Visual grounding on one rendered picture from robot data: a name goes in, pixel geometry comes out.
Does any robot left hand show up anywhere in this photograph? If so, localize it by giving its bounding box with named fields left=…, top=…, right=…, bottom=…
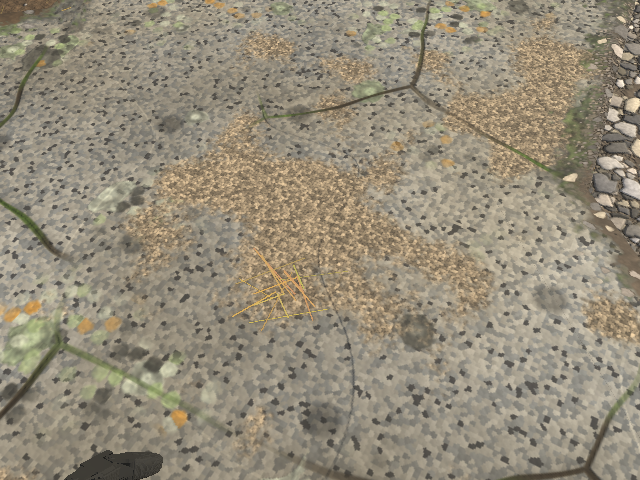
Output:
left=64, top=450, right=163, bottom=480

